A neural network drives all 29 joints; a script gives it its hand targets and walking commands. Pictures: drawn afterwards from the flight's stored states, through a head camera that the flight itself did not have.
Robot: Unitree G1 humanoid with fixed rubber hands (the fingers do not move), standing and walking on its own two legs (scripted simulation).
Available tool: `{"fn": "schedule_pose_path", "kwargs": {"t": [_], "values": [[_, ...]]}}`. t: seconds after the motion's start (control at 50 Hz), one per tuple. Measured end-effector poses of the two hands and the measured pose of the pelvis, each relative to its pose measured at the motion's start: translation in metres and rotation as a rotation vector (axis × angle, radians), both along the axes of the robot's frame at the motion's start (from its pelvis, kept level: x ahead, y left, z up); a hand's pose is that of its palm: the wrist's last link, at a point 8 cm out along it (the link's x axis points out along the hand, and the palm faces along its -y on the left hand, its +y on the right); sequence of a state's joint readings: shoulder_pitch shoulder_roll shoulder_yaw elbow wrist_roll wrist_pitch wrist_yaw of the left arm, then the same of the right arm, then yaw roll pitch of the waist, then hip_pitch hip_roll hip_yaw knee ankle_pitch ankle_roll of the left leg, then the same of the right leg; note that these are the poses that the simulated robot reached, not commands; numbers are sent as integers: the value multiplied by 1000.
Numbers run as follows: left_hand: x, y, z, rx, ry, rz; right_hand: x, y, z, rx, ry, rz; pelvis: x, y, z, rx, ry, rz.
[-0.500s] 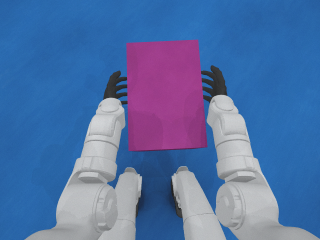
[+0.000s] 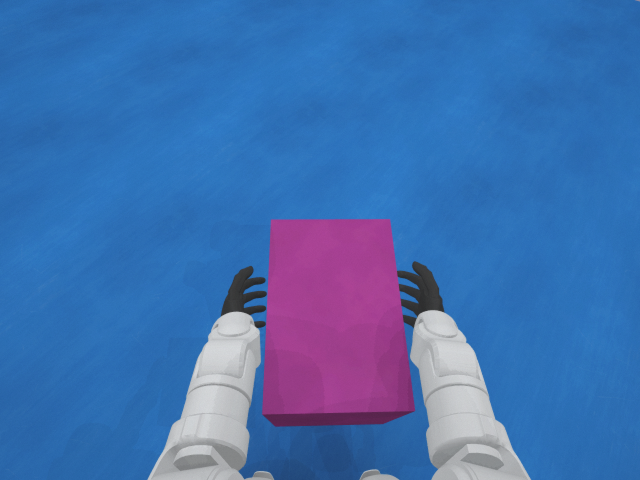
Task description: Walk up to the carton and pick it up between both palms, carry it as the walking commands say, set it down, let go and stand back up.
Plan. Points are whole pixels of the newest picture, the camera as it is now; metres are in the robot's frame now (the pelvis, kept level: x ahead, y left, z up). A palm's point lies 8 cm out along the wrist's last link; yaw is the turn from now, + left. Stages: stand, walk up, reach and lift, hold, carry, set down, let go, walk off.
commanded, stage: reach and lift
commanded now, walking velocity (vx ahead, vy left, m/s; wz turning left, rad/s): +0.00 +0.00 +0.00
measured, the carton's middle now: (330, 327) +0.35 -0.03 -0.09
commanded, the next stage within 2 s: hold in 1.66 s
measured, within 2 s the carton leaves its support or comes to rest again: neither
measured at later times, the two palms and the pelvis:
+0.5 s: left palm (229, 306) +0.32 +0.10 +0.06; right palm (450, 302) +0.31 -0.15 +0.06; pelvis +0.02 -0.01 +0.02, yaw +0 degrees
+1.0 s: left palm (216, 311) +0.31 +0.11 +0.07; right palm (442, 304) +0.31 -0.14 +0.07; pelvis -0.01 +0.00 +0.01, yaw -1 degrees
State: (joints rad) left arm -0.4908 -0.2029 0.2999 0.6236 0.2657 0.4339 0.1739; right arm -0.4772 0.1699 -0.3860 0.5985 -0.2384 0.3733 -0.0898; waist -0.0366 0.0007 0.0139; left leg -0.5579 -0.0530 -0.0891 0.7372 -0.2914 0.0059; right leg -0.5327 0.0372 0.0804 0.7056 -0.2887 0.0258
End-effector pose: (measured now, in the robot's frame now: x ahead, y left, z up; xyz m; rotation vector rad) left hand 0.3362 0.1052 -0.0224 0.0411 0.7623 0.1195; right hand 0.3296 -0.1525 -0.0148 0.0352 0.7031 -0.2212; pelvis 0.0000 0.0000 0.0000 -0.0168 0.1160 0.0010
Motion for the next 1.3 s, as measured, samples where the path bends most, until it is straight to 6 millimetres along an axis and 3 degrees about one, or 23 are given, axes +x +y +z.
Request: {"fn": "schedule_pose_path", "kwargs": {"t": [0.08,0.28,0.58,0.72,0.88,1.04,1.3], "values": [[-2,-1,7,-2,-10,-3,-4,-1,6,11,-8,-6,11,-1,7,4,-2,-6],[0,3,51,37,-60,-20,1,4,49,-35,-48,34,26,-7,19,9,-81,4],[-24,-6,83,43,-47,-42,-26,-4,86,-64,-28,21,10,-10,22,13,-228,-12],[-33,0,87,32,-36,-19,-33,3,89,-52,-17,16,-7,-8,18,15,-261,-19],[-32,11,87,58,-30,-15,-28,14,86,-61,-11,42,-19,-2,13,12,-253,-16],[-25,6,88,54,-28,-13,-22,9,88,-64,-8,38,-11,1,13,12,-252,-21],[-18,-5,88,55,-31,-30,-21,-2,84,-61,-3,16,15,-11,21,14,-234,-32]]}}
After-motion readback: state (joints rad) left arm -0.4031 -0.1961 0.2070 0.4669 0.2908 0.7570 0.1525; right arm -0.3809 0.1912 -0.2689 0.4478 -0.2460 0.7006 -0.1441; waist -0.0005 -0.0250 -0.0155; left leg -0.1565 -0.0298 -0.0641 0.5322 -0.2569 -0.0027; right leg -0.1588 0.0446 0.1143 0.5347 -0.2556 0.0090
